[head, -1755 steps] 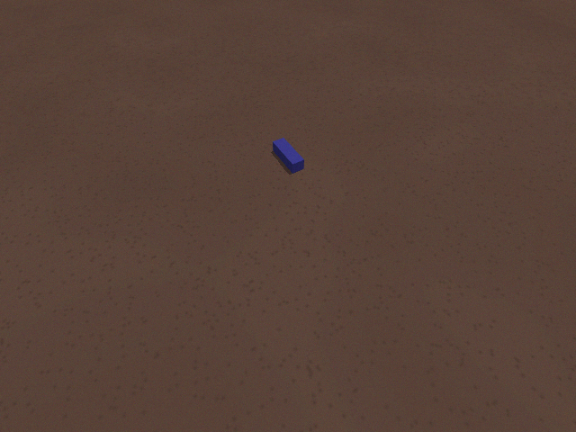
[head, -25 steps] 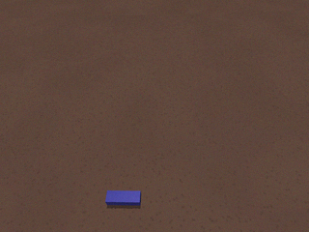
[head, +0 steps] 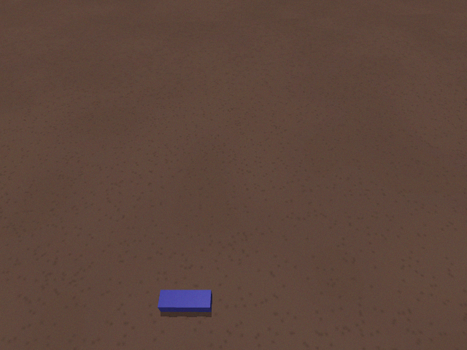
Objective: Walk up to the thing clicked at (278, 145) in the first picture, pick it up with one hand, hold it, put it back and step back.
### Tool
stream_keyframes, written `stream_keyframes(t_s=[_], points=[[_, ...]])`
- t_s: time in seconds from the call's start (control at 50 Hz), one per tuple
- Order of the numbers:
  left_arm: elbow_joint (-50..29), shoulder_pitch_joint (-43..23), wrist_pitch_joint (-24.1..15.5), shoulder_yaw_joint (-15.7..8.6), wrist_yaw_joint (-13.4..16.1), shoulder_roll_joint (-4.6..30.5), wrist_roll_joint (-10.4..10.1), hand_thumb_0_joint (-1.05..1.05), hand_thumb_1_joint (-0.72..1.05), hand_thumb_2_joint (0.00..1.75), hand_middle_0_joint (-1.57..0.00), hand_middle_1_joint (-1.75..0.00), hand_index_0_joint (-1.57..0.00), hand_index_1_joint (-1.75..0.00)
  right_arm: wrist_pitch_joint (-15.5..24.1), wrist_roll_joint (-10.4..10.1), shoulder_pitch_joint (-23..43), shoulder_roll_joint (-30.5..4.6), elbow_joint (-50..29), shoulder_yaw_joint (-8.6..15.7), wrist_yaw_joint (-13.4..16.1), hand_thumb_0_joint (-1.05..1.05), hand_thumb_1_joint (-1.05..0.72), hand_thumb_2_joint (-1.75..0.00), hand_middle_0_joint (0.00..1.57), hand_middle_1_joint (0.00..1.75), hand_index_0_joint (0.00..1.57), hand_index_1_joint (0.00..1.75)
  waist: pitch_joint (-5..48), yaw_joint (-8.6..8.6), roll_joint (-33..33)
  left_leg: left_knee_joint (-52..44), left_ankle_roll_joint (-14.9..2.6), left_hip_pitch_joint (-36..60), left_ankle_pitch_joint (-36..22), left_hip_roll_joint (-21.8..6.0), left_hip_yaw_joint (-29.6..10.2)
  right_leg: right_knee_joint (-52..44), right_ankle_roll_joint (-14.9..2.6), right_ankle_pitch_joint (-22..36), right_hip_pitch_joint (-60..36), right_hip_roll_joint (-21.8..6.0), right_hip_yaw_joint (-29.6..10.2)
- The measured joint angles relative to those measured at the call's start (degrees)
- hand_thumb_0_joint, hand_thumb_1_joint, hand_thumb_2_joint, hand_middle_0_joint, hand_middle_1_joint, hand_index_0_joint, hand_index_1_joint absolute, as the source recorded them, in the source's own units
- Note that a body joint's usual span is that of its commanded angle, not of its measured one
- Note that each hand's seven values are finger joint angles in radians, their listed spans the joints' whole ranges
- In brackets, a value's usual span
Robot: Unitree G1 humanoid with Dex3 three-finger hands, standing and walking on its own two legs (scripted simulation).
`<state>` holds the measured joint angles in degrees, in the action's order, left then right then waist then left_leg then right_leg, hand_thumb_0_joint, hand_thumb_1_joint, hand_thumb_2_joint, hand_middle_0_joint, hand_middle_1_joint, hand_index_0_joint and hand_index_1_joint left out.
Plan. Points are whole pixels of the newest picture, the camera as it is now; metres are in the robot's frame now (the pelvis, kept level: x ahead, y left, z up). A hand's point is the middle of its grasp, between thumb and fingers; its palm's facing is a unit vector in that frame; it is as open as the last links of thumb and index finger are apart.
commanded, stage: stand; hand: left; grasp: from above
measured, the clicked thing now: (185, 300) +0.42 +0.23 -0.75
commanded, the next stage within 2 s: step back in 0.60 s
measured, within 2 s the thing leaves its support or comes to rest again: neither
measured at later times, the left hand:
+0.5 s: hand out of the picture +0.07 +0.25 -0.16, palm faces -0.01 -0.94 -0.34, open 7.3 cm
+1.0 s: hand out of the picture +0.09 +0.31 -0.18, palm faces -0.04 -0.92 -0.38, open 7.3 cm
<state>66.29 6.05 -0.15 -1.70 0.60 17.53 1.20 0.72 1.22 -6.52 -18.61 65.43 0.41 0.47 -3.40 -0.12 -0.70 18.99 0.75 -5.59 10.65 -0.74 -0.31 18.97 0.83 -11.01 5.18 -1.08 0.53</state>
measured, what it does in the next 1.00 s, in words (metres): lifts its left foot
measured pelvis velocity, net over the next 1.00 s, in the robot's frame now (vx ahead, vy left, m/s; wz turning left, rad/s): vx -0.06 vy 0.04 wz -0.01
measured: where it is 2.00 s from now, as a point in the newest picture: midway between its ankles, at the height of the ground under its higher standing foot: outside the picture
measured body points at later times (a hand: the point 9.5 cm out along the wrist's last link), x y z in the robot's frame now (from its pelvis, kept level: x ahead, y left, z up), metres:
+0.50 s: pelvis +0.00 +0.00 +0.00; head +0.01 +0.00 +0.45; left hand +0.08 +0.29 -0.13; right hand +0.07 -0.30 -0.14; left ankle +0.00 +0.13 -0.75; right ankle -0.01 -0.13 -0.75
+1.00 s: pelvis -0.06 +0.04 -0.03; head +0.01 +0.07 +0.42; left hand +0.10 +0.35 -0.16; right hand +0.00 -0.29 -0.13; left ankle -0.05 +0.13 -0.75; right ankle -0.04 -0.12 -0.71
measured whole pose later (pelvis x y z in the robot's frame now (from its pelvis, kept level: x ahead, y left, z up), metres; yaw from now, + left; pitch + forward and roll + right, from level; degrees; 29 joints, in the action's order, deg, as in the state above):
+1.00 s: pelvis -0.06 +0.04 -0.03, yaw -1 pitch -2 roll -1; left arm 52.1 0.4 3.6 -3.4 2.1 24.2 1.1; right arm -1.5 1.7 -7.8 -21.5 55.3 3.4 -0.9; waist -11.0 1.4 3.4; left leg 38.8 -3.0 -17.2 20.1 2.0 -0.5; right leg 54.7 -1.4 -30.5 26.0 3.9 -9.3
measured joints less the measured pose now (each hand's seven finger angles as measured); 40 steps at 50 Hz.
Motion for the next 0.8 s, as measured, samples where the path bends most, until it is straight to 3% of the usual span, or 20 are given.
stream_keyframes(t_s=[0.6, 0.74, 0.8], points=[[-0.89, 0.20, -0.26, 0.57, -0.41, 1.02, -0.20, 0.00, 0.91, 0.90, -0.20, -0.30, -0.21, -0.30, -0.04, -0.10, -0.02, -0.70, -0.31, -0.25, -0.47, 0.00, -0.90, -0.89, 0.20, 0.29, 0.20, 0.30, 0.21, 0.21, 0.24, -0.31, 0.13, 0.09, 0.06, -0.25, 0.20, -0.42, -0.14, 0.11, -0.04, 0.24, -0.20], [-5.66, -1.42, 0.91, -0.90, -0.14, 2.80, -1.20, 0.00, 0.91, 0.90, -0.20, -0.30, -0.21, -0.30, -1.85, -1.36, 2.51, -2.40, -4.18, 1.35, -1.07, 0.00, -0.90, -0.89, 0.21, 0.30, 0.20, 0.30, -3.66, 0.71, 0.08, 8.60, -0.41, -7.00, 2.66, -0.56, -0.04, 6.81, -0.51, -1.70, 6.24, 0.59, -0.11], [-8.01, -2.42, 1.52, -1.12, -0.06, 3.60, -0.79, 0.00, 0.91, 0.90, -0.20, -0.30, -0.21, -0.30, -2.70, -1.39, 2.95, -3.64, -5.91, 2.08, -1.10, 0.00, -0.90, -0.89, 0.21, 0.29, 0.20, 0.30, -5.17, 0.72, 0.07, 15.01, -1.77, -10.88, 4.06, 0.05, -0.50, 10.03, -0.35, -2.42, 8.77, 0.30, -0.15]])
